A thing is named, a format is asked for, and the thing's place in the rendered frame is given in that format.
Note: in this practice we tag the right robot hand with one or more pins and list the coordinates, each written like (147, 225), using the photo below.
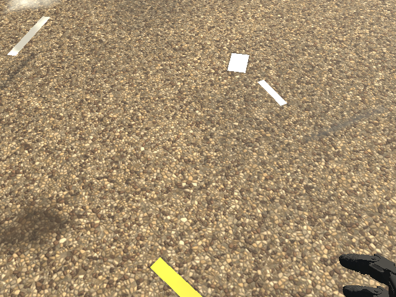
(378, 267)

